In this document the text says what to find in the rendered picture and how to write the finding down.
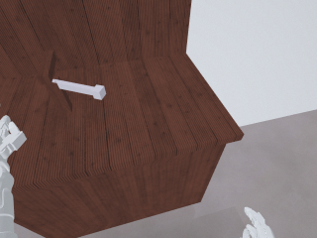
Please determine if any left robot hand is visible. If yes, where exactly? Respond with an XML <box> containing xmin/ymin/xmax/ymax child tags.
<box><xmin>0</xmin><ymin>115</ymin><xmax>27</xmax><ymax>162</ymax></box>

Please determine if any tap lever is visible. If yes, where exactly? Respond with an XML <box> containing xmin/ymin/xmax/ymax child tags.
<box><xmin>52</xmin><ymin>79</ymin><xmax>106</xmax><ymax>100</ymax></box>

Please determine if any counter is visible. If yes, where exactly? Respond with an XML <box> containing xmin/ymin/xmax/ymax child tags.
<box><xmin>0</xmin><ymin>0</ymin><xmax>245</xmax><ymax>238</ymax></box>

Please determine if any right robot hand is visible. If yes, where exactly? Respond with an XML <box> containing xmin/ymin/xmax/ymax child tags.
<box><xmin>242</xmin><ymin>207</ymin><xmax>275</xmax><ymax>238</ymax></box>

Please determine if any robot left forearm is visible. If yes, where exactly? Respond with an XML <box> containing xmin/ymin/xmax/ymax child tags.
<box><xmin>0</xmin><ymin>157</ymin><xmax>18</xmax><ymax>238</ymax></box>

